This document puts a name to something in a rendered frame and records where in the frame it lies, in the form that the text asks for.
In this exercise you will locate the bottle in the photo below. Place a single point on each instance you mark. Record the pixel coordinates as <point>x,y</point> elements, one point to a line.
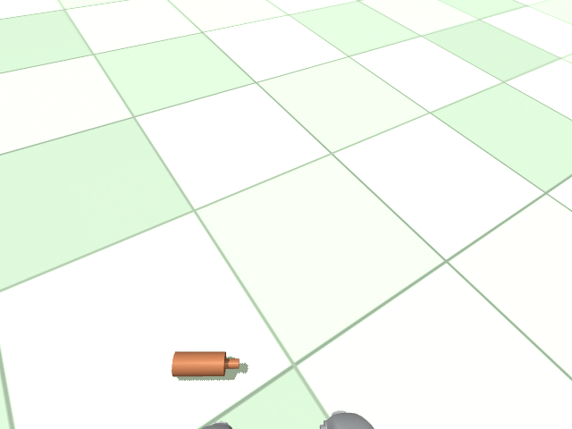
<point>202,363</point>

